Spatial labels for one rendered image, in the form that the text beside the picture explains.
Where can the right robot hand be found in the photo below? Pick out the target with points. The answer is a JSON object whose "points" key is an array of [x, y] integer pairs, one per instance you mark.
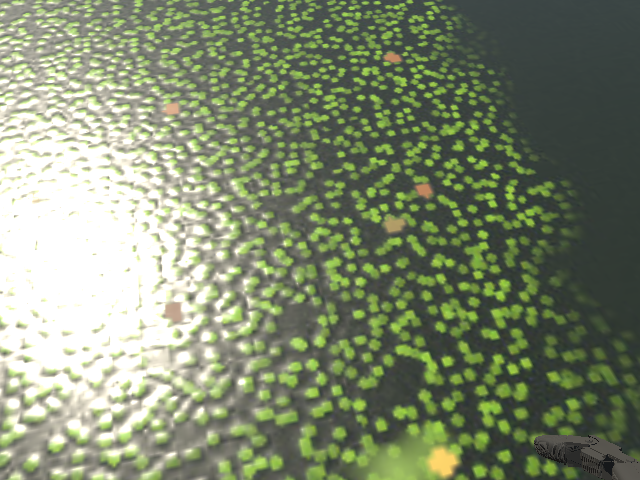
{"points": [[594, 455]]}

